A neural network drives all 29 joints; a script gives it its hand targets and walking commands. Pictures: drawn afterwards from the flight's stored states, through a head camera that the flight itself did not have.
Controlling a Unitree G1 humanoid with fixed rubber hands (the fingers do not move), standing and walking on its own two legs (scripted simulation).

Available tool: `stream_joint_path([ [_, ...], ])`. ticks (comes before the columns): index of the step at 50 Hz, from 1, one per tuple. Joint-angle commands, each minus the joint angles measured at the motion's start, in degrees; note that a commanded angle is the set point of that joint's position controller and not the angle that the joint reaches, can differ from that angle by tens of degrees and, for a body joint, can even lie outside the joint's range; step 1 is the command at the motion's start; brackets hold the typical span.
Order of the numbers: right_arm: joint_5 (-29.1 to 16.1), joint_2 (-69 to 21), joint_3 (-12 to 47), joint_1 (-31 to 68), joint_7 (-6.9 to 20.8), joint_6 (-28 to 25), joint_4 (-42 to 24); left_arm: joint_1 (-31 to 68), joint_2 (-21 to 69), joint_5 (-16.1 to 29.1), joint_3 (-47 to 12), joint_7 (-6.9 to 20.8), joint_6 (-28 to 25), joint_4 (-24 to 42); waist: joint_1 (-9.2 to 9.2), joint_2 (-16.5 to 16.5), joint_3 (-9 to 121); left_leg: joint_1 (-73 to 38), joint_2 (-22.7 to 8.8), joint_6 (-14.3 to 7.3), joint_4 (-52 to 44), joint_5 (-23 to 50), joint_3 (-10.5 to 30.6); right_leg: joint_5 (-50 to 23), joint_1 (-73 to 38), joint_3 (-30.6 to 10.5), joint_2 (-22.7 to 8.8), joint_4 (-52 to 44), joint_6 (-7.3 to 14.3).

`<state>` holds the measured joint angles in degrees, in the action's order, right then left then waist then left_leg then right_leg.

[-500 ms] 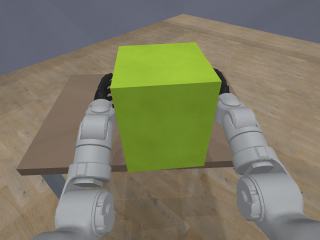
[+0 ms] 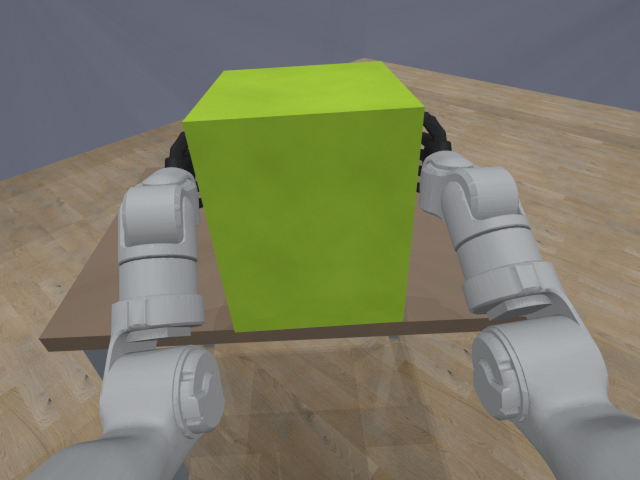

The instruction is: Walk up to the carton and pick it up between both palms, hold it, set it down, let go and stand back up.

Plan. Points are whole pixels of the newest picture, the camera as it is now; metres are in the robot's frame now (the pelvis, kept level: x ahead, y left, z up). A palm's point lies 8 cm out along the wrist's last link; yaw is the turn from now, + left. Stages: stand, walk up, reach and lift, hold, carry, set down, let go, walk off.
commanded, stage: reach and lift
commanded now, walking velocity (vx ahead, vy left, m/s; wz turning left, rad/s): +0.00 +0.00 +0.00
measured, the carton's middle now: (310, 192) +0.40 +0.04 +0.23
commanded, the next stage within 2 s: hold in 1.18 s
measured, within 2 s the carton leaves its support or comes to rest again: neither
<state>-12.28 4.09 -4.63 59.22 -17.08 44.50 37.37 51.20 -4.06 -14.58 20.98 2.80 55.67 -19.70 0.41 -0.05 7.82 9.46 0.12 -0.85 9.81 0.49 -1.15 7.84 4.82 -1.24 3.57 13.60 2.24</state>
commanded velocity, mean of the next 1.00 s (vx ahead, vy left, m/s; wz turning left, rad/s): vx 0.00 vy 0.00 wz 0.00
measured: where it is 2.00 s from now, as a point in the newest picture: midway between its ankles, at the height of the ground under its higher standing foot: outside the picture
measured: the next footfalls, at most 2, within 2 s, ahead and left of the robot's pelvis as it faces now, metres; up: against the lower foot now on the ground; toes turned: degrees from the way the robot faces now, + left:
none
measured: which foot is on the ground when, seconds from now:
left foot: down 0.00-1.00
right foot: down 0.00-1.00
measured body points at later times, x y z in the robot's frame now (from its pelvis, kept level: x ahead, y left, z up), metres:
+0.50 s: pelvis +0.01 +0.01 +0.00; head -0.04 +0.02 +0.45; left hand +0.39 +0.17 +0.24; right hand +0.40 -0.12 +0.25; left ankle +0.07 +0.11 -0.75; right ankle +0.00 -0.09 -0.75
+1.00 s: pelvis +0.00 +0.02 +0.00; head -0.07 +0.03 +0.44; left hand +0.38 +0.18 +0.29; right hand +0.38 -0.12 +0.31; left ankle +0.07 +0.11 -0.75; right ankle +0.00 -0.09 -0.75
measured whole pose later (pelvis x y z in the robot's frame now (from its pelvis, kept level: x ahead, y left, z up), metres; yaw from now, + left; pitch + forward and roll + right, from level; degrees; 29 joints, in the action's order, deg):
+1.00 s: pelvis +0.00 +0.02 +0.00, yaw -1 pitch +3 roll +0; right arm -16.4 6.8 -5.1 62.5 -18.7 52.8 30.3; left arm 54.7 -4.9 -14.5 18.4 2.7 66.8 -10.5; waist 3.0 0.0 13.4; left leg 14.0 0.9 -2.1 9.0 1.7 -2.5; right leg 6.8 10.2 -2.5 2.7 13.7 1.0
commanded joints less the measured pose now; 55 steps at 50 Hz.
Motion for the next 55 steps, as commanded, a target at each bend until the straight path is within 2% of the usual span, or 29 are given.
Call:
stream_joint_path([
  [1,-9.2,-31.9,12.8,49.5,5.3,-5.2,-21.7,52.8,31.6,14.5,-24.5,6.8,-6.2,14.8,2.1,3.2,28.2,-14.7,-1.4,-2.9,1.1,-0.7,1.9,-2.7,11.5,-2.3,-4.7,-2.2,-3.8],
  [4,-11.4,-34.7,16.0,56.0,5.2,-5.0,-29.3,57.6,34.9,19.3,-29.6,4.1,-6.6,20.3,1.98,2.8,41.4,-20.1,-1.8,-2.9,3.2,4.5,2.6,-5.7,12.8,-1.5,-4.0,-0.7,-3.6],
  [7,-11.5,-34.2,17.6,54.1,5.2,-3.1,-30.3,54.1,34.4,19.9,-29.6,2.2,-4.8,20.1,1.49,1.3,43.7,-24.8,-1.9,-3.1,4.7,7.0,3.2,-5.9,14.1,-1.0,-3.2,-1.0,-3.9],
  [10,-10.4,-31.4,16.7,47.6,5.2,-0.3,-24.3,46.8,31.3,16.6,-24.3,2.3,-2.0,14.3,0.46,-0.3,35.9,-25.1,-1.8,-3.0,3.7,5.5,2.8,-3.5,14.1,-1.4,-3.1,-2.8,-4.7],
  [12,-9.3,-29.5,15.4,43.1,5.3,1.0,-19.2,43.1,29.4,13.8,-20.5,3.5,-0.4,11.0,-0.07,-1.2,28.7,-23.5,-1.9,-2.9,2.1,4.1,2.3,-2.5,13.2,-1.4,-3.0,-4.0,-5.1],
  [14,-9.1,-28.4,14.4,40.4,5.5,1.6,-15.6,40.8,28.3,11.3,-17.8,5.1,0.6,9.3,-0.31,-1.1,23.3,-22.1,-1.9,-2.4,0.7,4.6,2.0,-3.7,11.7,-1.7,-2.9,-4.7,-5.1],
  [16,-9.9,-28.1,14.4,39.6,5.5,1.5,-15.3,40.2,28.5,10.5,-17.3,6.4,1.1,9.8,0.2,-0.4,22.5,-22.3,-2.0,-1.8,0.2,6.3,1.9,-5.7,10.3,-1.9,-2.7,-5.0,-4.9],
  [18,-11.4,-28.9,15.8,40.7,5.4,0.9,-18.1,42.2,29.4,11.0,-19.1,7.0,1.0,13.8,0.88,0.8,25.9,-24.4,-2.1,-1.2,0.2,11.0,1.9,-9.7,9.2,-1.9,-2.4,-4.7,-4.8],
  [20,-14.5,-30.4,18.3,44.0,5.2,-0.1,-24.6,44.1,31.4,13.3,-22.8,6.6,1.2,20.3,1.06,3.0,32.5,-28.0,-2.1,-0.4,1.2,18.3,2.2,-15.1,8.2,-2.2,-2.4,-4.0,-4.3],
  [23,-19.0,-33.1,23.1,48.5,4.7,-0.5,-35.5,47.9,34.0,18.3,-30.4,4.8,2.0,32.5,1.74,4.6,43.3,-33.5,-2.6,0.2,3.5,28.3,3.1,-22.4,8.0,-2.4,-2.2,-2.5,-3.8],
  [25,-20.7,-33.5,25.4,49.7,4.3,0.2,-40.5,48.1,34.3,21.0,-34.4,3.4,3.5,37.1,1.78,4.6,46.7,-35.0,-3.0,0.3,4.6,30.5,3.5,-23.1,8.1,-2.4,-2.3,-2.3,-3.6],
  [27,-20.4,-31.9,25.1,48.3,4.1,1.7,-40.7,46.3,32.8,21.4,-34.6,2.5,5.6,37.0,1.82,4.4,43.2,-34.5,-3.2,0.3,4.9,28.1,3.6,-20.3,8.9,-2.2,-2.5,-2.7,-3.7],
  [29,-18.8,-28.8,22.3,45.4,3.9,3.5,-35.6,43.2,29.6,19.5,-31.4,2.6,7.9,32.2,1.72,4.0,34.8,-31.8,-3.0,-0.3,4.0,21.0,3.3,-14.7,10.0,-2.6,-3.0,-3.9,-4.1],
  [34,-12.8,-23.0,12.4,40.9,4.0,6.3,-18.3,40.6,24.2,12.1,-19.7,6.9,10.2,15.0,1.81,1.1,13.6,-19.5,-2.6,-2.0,0.7,0.6,1.9,-0.6,10.3,-3.5,-4.3,-6.0,-5.5],
  [36,-11.5,-23.3,10.3,42.4,4.4,5.8,-15.3,43.4,24.5,10.6,-17.9,8.5,9.1,12.3,2.07,0.8,13.0,-17.4,-2.2,-2.4,1.0,-2.6,1.8,2.1,11.9,-3.8,-4.5,-5.3,-5.3],
  [39,-12.3,-25.0,9.6,46.4,5.0,4.2,-17.2,49.0,26.8,11.6,-19.7,9.2,6.6,14.8,2.71,1.9,20.1,-18.4,-1.6,-2.1,2.3,-2.3,2.3,1.5,14.1,-3.7,-4.7,-4.1,-4.4],
  [44,-14.3,-26.8,11.6,51.2,4.7,3.7,-22.9,52.9,29.4,14.9,-23.8,8.1,5.4,20.3,3.24,3.9,31.7,-22.6,-1.8,-1.5,3.2,4.3,3.0,-5.4,14.1,-2.9,-4.2,-2.9,-3.8],
  [46,-14.2,-25.8,11.9,50.5,4.7,4.6,-23.1,50.9,29.2,14.8,-23.6,7.9,6.3,19.6,3.06,4.3,31.1,-23.4,-2.3,-1.3,2.8,5.3,3.1,-5.8,13.3,-2.7,-3.6,-3.2,-3.8],
  [51,-13.0,-23.3,10.9,46.1,4.9,6.7,-19.3,46.6,27.0,12.2,-20.2,9.1,8.9,16.6,2.52,3.0,23.8,-22.7,-2.6,-1.0,1.7,1.6,2.8,-2.7,14.0,-2.3,-2.8,-4.5,-4.1],
  [53,-13.3,-23.5,10.7,45.9,5.2,6.8,-19.5,46.4,27.4,12.1,-19.8,9.4,9.0,17.2,2.54,2.2,24.4,-22.7,-2.8,-1.0,1.4,0.1,3.2,-2.1,14.4,-2.3,-2.7,-4.2,-4.1],
  [55,-13.8,-24.3,11.5,46.1,5.5,6.5,-21.6,47.4,28.6,12.8,-21.2,9.3,8.7,19.8,2.59,2.5,27.4,-23.8,-3.0,-0.7,1.2,2.0,3.0,-3.6,14.3,-2.2,-2.4,-4.0,-4.1],
])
